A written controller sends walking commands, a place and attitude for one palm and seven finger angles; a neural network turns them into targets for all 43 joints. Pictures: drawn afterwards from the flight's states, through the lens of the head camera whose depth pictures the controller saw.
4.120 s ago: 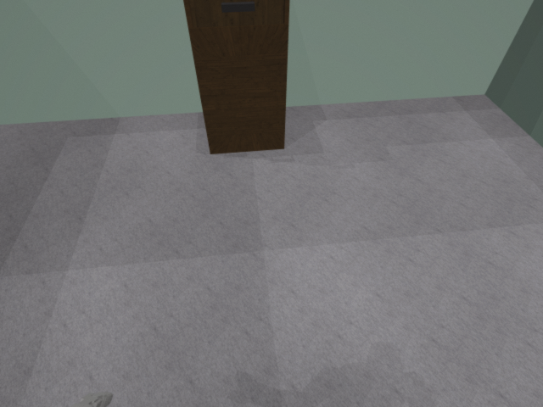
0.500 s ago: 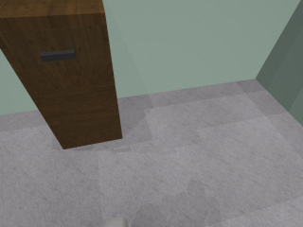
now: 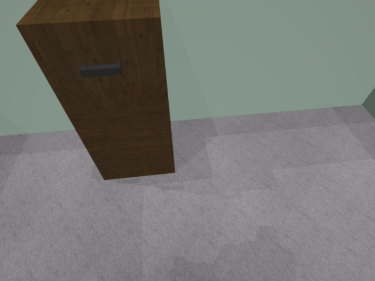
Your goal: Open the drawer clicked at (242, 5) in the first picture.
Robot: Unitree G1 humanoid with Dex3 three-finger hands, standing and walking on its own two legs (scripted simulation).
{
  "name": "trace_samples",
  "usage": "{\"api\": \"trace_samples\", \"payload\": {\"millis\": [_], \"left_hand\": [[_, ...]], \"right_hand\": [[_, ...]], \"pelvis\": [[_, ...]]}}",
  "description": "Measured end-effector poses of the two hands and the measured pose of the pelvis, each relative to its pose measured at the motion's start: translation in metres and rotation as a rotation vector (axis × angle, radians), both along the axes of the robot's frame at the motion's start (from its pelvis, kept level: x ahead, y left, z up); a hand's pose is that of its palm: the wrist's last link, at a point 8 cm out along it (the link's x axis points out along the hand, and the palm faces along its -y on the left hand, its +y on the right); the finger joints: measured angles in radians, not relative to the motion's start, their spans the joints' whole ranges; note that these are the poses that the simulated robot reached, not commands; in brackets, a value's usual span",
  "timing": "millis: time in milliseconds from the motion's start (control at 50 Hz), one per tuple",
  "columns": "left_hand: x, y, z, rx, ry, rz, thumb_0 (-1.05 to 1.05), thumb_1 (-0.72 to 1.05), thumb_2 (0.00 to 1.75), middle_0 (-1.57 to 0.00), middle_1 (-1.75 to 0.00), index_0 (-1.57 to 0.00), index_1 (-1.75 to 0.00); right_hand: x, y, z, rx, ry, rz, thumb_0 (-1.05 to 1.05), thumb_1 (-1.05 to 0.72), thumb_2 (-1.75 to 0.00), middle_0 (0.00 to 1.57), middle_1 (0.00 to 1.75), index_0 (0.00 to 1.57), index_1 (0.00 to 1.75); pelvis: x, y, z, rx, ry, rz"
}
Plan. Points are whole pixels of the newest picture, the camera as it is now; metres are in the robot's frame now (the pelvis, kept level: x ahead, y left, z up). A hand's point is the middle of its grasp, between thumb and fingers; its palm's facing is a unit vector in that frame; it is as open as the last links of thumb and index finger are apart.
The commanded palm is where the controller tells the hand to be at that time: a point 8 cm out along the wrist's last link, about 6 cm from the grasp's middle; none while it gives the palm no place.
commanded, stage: turn to face it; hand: left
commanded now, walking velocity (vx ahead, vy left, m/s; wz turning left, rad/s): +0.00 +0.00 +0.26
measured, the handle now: (102, 67) +0.78 +0.33 +0.03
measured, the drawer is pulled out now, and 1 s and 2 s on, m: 0.00 0.00 0.00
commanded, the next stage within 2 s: take the last steps up to it in 0.06 s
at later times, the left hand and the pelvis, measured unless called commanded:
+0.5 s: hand out of the picture -0.07 +0.16 -0.16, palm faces +0.26 -0.94 -0.22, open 7.3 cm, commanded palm none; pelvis +0.01 -0.01 +0.01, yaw +9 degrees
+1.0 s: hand (114, 241) +0.25 +0.21 -0.17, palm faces +0.13 -0.96 -0.24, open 7.3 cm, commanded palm none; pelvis +0.16 +0.01 -0.02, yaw +8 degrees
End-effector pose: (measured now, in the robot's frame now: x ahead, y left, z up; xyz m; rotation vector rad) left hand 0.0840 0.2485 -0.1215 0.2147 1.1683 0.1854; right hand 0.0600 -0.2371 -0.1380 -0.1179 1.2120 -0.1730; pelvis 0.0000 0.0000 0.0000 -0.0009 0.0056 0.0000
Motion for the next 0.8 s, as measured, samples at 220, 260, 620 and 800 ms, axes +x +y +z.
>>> {"api": "trace_samples", "payload": {"millis": [220, 260, 620, 800], "left_hand": [[-0.042, -0.048, 0.011, -0.004, 0.018, 0.081, 0.00, 0.91, 0.90, -0.21, -0.30, -0.21, -0.30], [-0.053, -0.048, 0.011, -0.004, 0.030, 0.108, 0.00, 0.92, 0.90, -0.21, -0.30, -0.21, -0.30], [-0.191, -0.022, -0.019, -0.143, 0.443, 0.315, 0.01, 0.91, 0.90, -0.20, -0.30, -0.20, -0.30], [-0.042, 0.011, -0.016, -0.116, 0.203, 0.224, 0.01, 0.91, 0.90, -0.20, -0.30, -0.20, -0.30]], "right_hand": [[-0.016, -0.038, -0.008, 0.025, 0.110, 0.042, 0.01, -0.91, -0.90, 0.20, 0.30, 0.20, 0.30], [-0.017, -0.040, -0.007, 0.022, 0.129, 0.067, 0.01, -0.91, -0.90, 0.20, 0.30, 0.20, 0.30], [0.089, 0.045, 0.008, -0.017, -0.044, 0.252, 0.00, -0.91, -0.90, 0.20, 0.30, 0.20, 0.30], [0.050, 0.037, 0.003, -0.033, 0.155, 0.157, -0.01, -0.94, -0.90, 0.20, 0.30, 0.20, 0.30]], "pelvis": [[-0.001, -0.034, 0.007, 0.033, -0.016, 0.085], [-0.001, -0.036, 0.008, 0.036, -0.015, 0.104], [0.033, 0.021, -0.001, 0.005, -0.007, 0.147], [0.082, 0.031, 0.006, 0.022, -0.011, 0.152]]}}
